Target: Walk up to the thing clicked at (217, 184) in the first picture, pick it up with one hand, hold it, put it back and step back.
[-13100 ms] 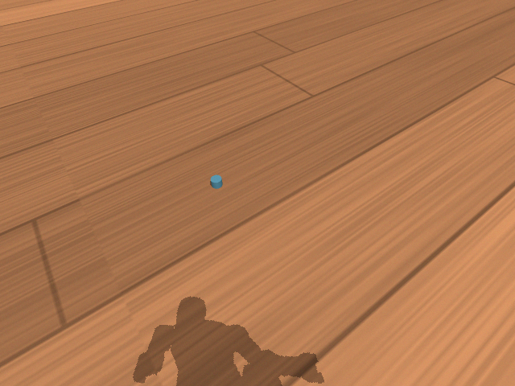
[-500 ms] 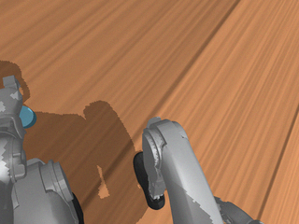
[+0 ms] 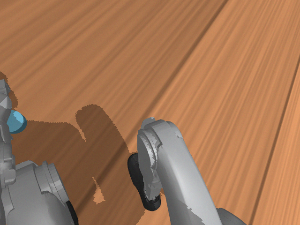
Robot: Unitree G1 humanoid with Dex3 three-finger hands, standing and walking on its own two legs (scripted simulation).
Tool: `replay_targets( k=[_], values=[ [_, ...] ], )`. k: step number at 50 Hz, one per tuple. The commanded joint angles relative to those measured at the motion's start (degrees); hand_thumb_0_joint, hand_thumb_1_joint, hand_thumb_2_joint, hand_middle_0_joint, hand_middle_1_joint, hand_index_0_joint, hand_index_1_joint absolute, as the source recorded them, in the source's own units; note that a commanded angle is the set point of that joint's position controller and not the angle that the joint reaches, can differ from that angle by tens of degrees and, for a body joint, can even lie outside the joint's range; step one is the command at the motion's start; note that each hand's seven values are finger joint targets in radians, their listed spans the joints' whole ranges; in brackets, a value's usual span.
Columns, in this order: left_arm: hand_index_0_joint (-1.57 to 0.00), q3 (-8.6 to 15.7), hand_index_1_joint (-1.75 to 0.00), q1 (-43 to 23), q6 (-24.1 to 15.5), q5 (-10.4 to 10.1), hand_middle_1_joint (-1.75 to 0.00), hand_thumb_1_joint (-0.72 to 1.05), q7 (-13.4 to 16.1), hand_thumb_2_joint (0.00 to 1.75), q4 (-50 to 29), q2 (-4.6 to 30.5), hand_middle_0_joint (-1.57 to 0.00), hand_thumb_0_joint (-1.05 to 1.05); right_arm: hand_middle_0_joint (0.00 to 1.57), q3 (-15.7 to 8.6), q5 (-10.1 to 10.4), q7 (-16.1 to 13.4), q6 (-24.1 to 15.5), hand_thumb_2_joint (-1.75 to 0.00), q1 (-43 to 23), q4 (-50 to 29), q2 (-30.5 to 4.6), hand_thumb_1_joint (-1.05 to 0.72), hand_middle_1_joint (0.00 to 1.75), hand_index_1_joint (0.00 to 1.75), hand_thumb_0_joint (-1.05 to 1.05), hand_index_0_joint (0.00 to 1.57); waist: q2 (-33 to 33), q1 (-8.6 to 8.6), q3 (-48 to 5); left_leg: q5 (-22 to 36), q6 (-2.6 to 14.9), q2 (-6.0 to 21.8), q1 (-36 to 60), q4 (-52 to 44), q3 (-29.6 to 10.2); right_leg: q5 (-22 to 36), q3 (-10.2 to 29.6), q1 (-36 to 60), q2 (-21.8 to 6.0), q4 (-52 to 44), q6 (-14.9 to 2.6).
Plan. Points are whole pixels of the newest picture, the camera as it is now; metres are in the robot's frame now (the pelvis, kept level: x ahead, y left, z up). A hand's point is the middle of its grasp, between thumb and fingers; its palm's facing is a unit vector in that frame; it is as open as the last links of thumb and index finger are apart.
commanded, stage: rest palm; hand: left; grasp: from above
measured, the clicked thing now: (12, 122) +0.43 +0.23 -0.28
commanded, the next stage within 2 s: close in 0.48 s
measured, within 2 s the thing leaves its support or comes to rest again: neither
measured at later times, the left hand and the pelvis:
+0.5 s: hand out of the picture +0.43 +0.26 -0.24, palm faces -0.43 -0.09 -0.90, open 13.8 cm; pelvis +0.00 +0.00 +0.01, yaw +0 degrees
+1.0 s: hand (0, 122) +0.43 +0.25 -0.24, palm faces -0.46 -0.09 -0.89, open 13.2 cm; pelvis +0.00 +0.00 +0.01, yaw +0 degrees
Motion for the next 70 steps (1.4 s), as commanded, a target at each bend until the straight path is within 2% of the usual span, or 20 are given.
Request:
replay_targets(
  k=[1,6,12,15,18,21,23,26,29,33,38,43,45,48,52,58,62,64,66,70],
  values=[
    [-0.08,1.0,-1.06,-11.6,2.1,-1.8,-1.09,-0.50,1.2,0.93,-2.8,6.4,-0.06,0.00,0.20,-4.4,0.3,-0.1,-0.5,-0.91,11.1,0.6,-18.1,-0.91,0.30,0.30,0.00,0.20,21.5,-3.18,-32.1,8.4,1.88,0.1,22.3,-16.4,7.5,9.8,-7.8,19.2,2.9,-12.4,-4.56],
    [-0.08,0.0,-1.06,-11.2,1.4,-3.2,-1.08,-0.52,-0.7,0.95,-4.3,5.9,-0.06,0.00,0.20,-3.8,0.6,-0.1,-1.1,-0.91,10.7,0.3,-18.4,-0.91,0.30,0.30,0.00,0.20,22.1,-3.37,-33.8,10.5,2.07,0.1,23.7,-15.7,7.7,12.2,-7.8,21.2,3.5,-11.9,-4.52],
    [-0.08,-2.9,-1.07,-10.9,-1.4,-4.3,-1.08,-0.51,-2.3,0.97,-5.8,2.2,-0.07,0.00,0.20,-3.6,0.5,0.2,-1.8,-0.91,11.0,0.0,-18.2,-0.91,0.30,0.30,0.00,0.20,20.6,-4.20,-33.8,10.2,1.96,0.0,24.9,-15.6,7.4,12.2,-8.5,21.7,3.4,-12.4,-4.35],
    [-0.08,-3.8,-1.09,-10.5,-2.5,-4.1,-1.10,-0.51,-1.4,1.01,-7.2,2.0,-0.07,0.00,0.20,-3.5,0.6,0.0,-1.9,-0.91,11.1,1.0,-18.3,-0.91,0.30,0.30,0.00,0.20,21.7,-3.64,-35.1,11.9,1.71,0.1,25.7,-15.6,7.6,13.7,-8.3,23.1,3.7,-12.6,-4.52],
    [-0.08,-4.7,-1.10,-11.4,-2.6,-3.4,-1.11,-0.50,-0.2,1.01,-7.1,1.0,-0.07,0.00,0.20,-3.3,0.4,0.1,-2.0,-0.91,10.6,0.6,-18.2,-0.91,0.30,0.30,0.00,0.20,22.1,-4.41,-34.2,12.1,1.44,0.0,25.7,-15.4,7.3,14.3,-8.6,22.3,3.7,-12.3,-4.66],
    [-0.08,-4.1,-1.08,-11.7,-2.1,-2.8,-1.08,-0.51,1.1,1.03,-7.3,1.2,-0.08,0.00,0.20,-3.5,0.3,0.8,-2.4,-0.90,10.7,0.3,-18.7,-0.90,0.30,0.30,0.00,0.20,23.1,-4.68,-33.8,14.2,0.97,0.2,27.3,-15.8,6.5,15.6,-9.0,21.3,3.3,-11.4,-4.67],
    [-0.07,-3.0,-1.06,-11.7,-1.3,-2.0,-1.07,-0.52,1.9,0.99,-6.4,3.1,-0.07,0.00,0.20,-3.6,0.6,0.9,-2.7,-0.91,10.5,0.1,-19.3,-0.90,0.30,0.30,0.00,0.20,23.2,-4.57,-33.1,13.8,0.86,0.2,27.5,-16.6,6.3,15.1,-9.0,21.1,3.3,-11.9,-4.72],
    [-0.07,-2.2,-1.06,-11.2,0.5,-1.3,-1.06,-0.52,2.4,0.98,-5.1,4.8,-0.06,0.00,0.20,-4.2,1.4,0.9,-2.6,-0.91,10.9,0.1,-19.6,-0.90,0.30,0.30,0.00,0.20,22.9,-4.23,-31.8,10.6,1.07,0.3,25.9,-17.5,6.4,12.3,-8.5,20.9,3.4,-13.2,-4.77],
    [-0.07,-1.1,-1.07,-10.2,2.0,-2.8,-1.06,-0.52,1.8,1.00,-4.6,4.6,-0.07,0.00,0.20,-3.8,1.3,1.1,-2.6,-0.91,10.6,-0.2,-18.9,-0.90,0.30,0.30,0.00,0.20,22.3,-3.59,-32.9,11.8,1.14,0.2,24.7,-17.2,6.9,13.0,-8.3,21.6,3.2,-12.9,-4.65],
    [-0.10,-1.9,-1.07,-12.0,2.3,-4.8,-1.08,-0.46,-0.4,0.95,-4.7,4.0,-0.08,0.00,0.20,-3.4,1.8,0.8,-3.1,-0.90,10.2,-1.0,-18.6,-0.90,0.30,0.30,0.00,0.20,20.3,-4.85,-31.7,9.8,1.75,0.1,23.9,-16.1,7.0,12.1,-8.1,21.1,3.0,-12.9,-4.20],
    [-0.10,-2.7,-1.06,-11.1,0.4,-5.3,-1.08,-0.44,-2.2,0.93,-5.5,4.2,-0.08,0.00,0.20,-3.0,2.0,-0.1,-2.5,-0.90,11.4,-0.6,-18.8,-0.90,0.30,0.30,0.00,0.20,20.4,-4.41,-34.0,10.3,1.88,0.2,24.6,-16.7,7.0,12.2,-8.1,22.7,3.4,-13.5,-4.35],
    [-0.14,-3.7,-1.05,-11.4,-1.8,-4.4,-1.09,-0.38,-1.8,0.90,-5.5,3.9,-0.11,0.00,0.20,-2.3,1.2,-0.8,-1.7,-0.90,11.3,-1.1,-19.0,-0.90,0.30,0.30,0.00,0.20,20.2,-5.13,-33.1,9.5,1.85,0.0,24.5,-16.8,7.3,11.7,-8.6,22.8,3.8,-14.0,-4.42],
    [-0.15,-3.7,-1.04,-10.2,-2.1,-3.9,-1.08,-0.37,-0.8,0.89,-6.0,3.8,-0.12,0.00,0.20,-2.4,1.2,-1.0,-1.7,-0.90,10.5,-0.9,-18.6,-0.90,0.30,0.30,0.00,0.20,21.6,-4.21,-32.5,10.0,1.41,0.1,25.6,-17.2,7.0,12.0,-8.6,22.2,3.6,-13.5,-4.62],
    [-0.17,-4.4,-1.06,-10.6,-1.7,-3.5,-1.10,-0.34,0.5,0.92,-6.4,2.6,-0.14,0.00,0.20,-2.2,0.4,-0.9,-1.6,-0.90,10.3,-0.9,-18.7,-0.90,0.30,0.30,0.00,0.20,21.7,-5.15,-33.1,11.6,1.26,0.2,26.4,-16.9,7.0,14.0,-8.8,23.2,4.0,-13.5,-4.61],
    [-0.20,-3.5,-1.02,-10.6,0.0,-2.9,-1.06,-0.31,1.9,0.85,-5.9,4.2,-0.15,0.00,0.20,-2.6,0.8,-0.8,-1.9,-0.90,10.9,-0.9,-19.1,-0.90,0.30,0.30,0.00,0.20,21.8,-5.08,-31.9,10.3,1.34,0.3,25.6,-17.3,7.0,12.8,-8.5,22.8,3.8,-14.8,-4.57],
    [-0.22,-2.3,-0.99,-8.9,2.3,-5.4,-1.04,-0.28,0.2,0.81,-4.2,4.5,-0.17,0.00,0.20,-2.6,1.3,-0.6,-2.2,-0.90,11.1,-1.1,-19.1,-0.90,0.30,0.30,0.00,0.20,21.0,-4.44,-31.3,10.0,1.35,0.3,24.2,-17.6,7.0,12.4,-8.2,22.3,3.5,-14.3,-4.38],
    [-0.25,-2.9,-0.98,-10.4,1.5,-5.9,-1.01,-0.25,-1.5,0.83,-5.0,4.1,-0.22,0.00,0.20,-2.1,1.4,-0.7,-2.5,-0.90,11.3,-1.6,-18.7,-0.90,0.30,0.30,0.00,0.20,20.6,-4.89,-32.1,10.3,1.63,0.1,24.3,-16.8,7.1,12.8,-8.1,22.7,3.4,-13.9,-4.23],
    [-0.27,-2.6,-0.97,-8.6,0.8,-5.7,-1.00,-0.22,-1.6,0.81,-4.9,4.4,-0.23,0.00,0.20,-2.1,1.4,-0.9,-2.3,-0.90,11.5,-1.5,-19.0,-0.90,0.30,0.30,0.00,0.20,20.6,-4.05,-33.4,11.2,1.56,0.2,24.8,-17.1,6.9,13.3,-8.4,23.3,3.7,-13.9,-4.34],
    [-0.29,-3.7,-0.97,-9.8,-0.3,-5.8,-1.01,-0.20,-1.9,0.81,-5.7,3.2,-0.25,0.00,0.20,-1.8,1.0,-0.9,-2.2,-0.90,10.9,-1.7,-18.7,-0.90,0.30,0.30,0.00,0.20,21.1,-4.94,-32.8,11.1,1.41,0.2,25.7,-17.3,6.8,13.6,-8.7,23.5,3.6,-13.5,-4.37],
    [-0.34,-4.7,-0.95,-10.4,-1.7,-5.1,-0.99,-0.14,-1.5,0.81,-6.8,3.2,-0.30,0.00,0.20,-1.9,1.0,-1.2,-2.1,-0.90,10.9,-1.5,-19.0,-0.90,0.30,0.30,0.00,0.20,21.2,-5.17,-33.0,10.4,1.53,0.2,25.5,-17.0,7.1,13.1,-8.5,24.0,4.0,-14.3,-4.51]
  ],
)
